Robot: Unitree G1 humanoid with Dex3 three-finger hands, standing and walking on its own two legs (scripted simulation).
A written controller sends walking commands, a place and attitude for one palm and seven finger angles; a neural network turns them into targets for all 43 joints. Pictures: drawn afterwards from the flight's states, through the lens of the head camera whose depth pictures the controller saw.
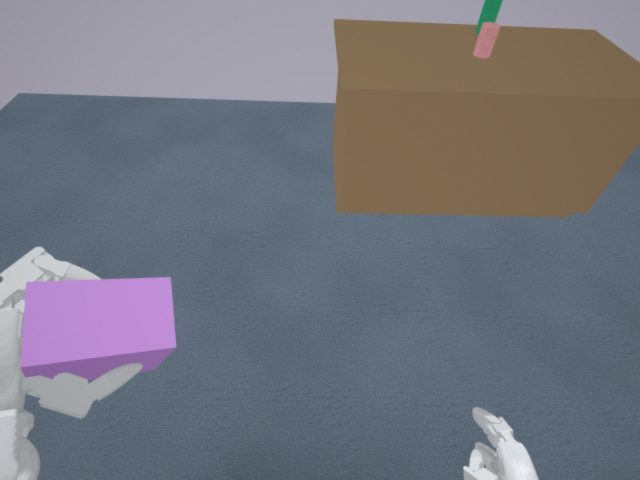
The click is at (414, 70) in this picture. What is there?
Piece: table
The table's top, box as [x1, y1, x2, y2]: [334, 19, 639, 106]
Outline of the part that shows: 334,19 334,31 341,96 639,106 639,62 595,30 500,26 490,56 484,59 475,57 472,54 478,35 474,31 476,25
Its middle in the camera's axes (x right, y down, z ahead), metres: +0.66 -0.71 +1.52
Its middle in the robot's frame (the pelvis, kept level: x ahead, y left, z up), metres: +1.63 -0.58 -0.12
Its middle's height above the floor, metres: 0.65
